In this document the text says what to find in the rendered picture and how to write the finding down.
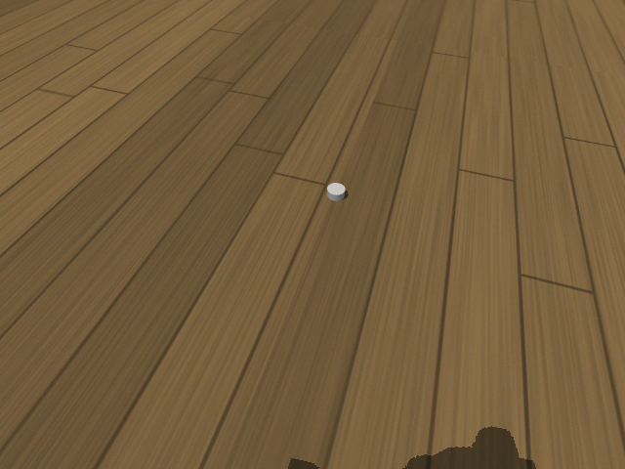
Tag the tin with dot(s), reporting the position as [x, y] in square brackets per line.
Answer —
[336, 191]

